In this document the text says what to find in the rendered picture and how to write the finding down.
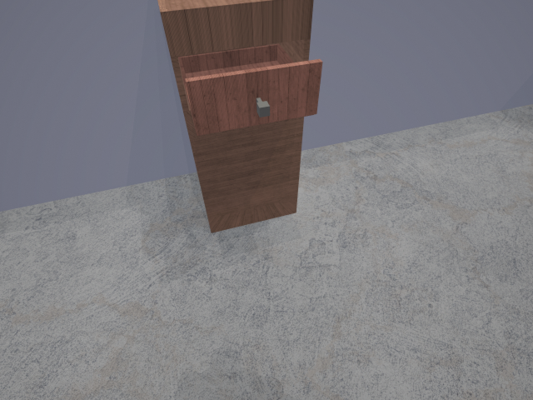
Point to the cabinet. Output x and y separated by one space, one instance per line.
250 174

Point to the drawer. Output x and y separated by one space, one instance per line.
222 87

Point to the handle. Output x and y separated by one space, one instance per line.
263 108

